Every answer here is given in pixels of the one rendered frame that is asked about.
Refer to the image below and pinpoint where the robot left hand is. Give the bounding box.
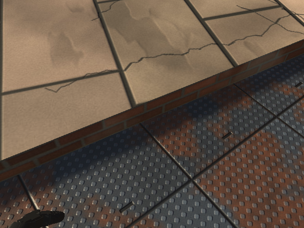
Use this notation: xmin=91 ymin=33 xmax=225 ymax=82
xmin=7 ymin=209 xmax=65 ymax=228

